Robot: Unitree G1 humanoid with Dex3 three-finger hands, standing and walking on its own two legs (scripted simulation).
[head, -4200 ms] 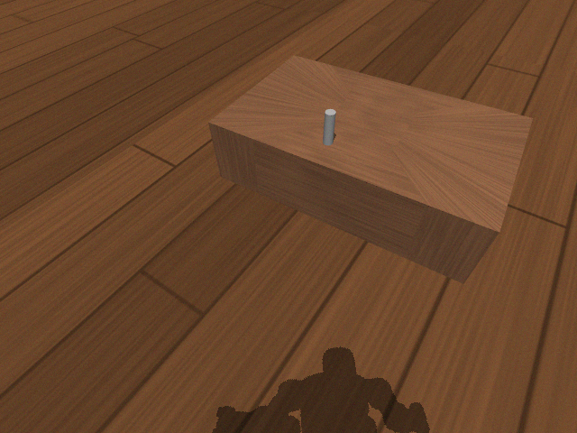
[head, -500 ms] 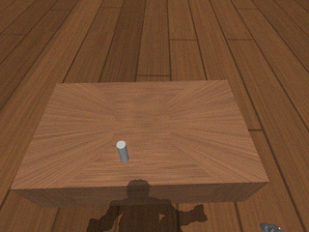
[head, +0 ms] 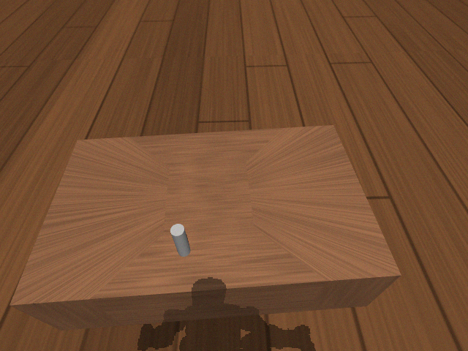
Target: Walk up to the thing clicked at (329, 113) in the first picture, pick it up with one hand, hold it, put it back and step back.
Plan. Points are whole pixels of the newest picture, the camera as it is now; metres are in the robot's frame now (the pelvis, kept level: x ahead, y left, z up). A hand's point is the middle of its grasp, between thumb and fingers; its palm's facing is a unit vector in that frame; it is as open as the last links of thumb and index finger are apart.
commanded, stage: walk up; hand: left
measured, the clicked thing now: (180, 240) +0.52 +0.19 -0.38
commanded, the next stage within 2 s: stand in 0.18 s
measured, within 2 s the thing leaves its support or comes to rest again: neither
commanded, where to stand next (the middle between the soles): +0.07 -0.01 m, yaw +1 degrees
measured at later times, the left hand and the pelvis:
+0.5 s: hand out of the picture +0.09 +0.26 -0.15, palm faces +0.00 -0.94 -0.34, open 7.4 cm; pelvis +0.01 +0.00 +0.00, yaw +1 degrees
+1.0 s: hand out of the picture +0.09 +0.26 -0.16, palm faces -0.01 -0.94 -0.35, open 7.4 cm; pelvis +0.02 +0.00 +0.00, yaw +1 degrees
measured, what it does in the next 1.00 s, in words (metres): stands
